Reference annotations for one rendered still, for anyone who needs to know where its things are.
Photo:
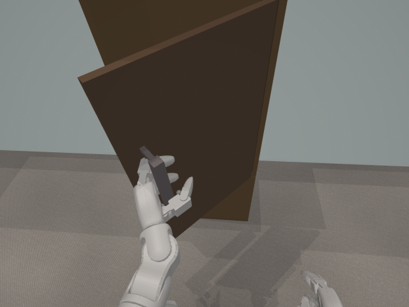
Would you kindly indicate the robot left forearm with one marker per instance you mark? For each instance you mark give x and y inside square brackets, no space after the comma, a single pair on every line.
[151,283]

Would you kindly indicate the handle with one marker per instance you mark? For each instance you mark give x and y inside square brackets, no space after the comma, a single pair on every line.
[160,175]

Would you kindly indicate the robot left hand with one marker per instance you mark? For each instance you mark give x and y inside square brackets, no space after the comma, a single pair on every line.
[146,197]

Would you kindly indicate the robot right hand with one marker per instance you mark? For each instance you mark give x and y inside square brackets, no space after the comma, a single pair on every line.
[327,297]

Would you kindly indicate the cupboard door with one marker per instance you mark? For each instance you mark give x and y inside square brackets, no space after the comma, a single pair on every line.
[196,97]

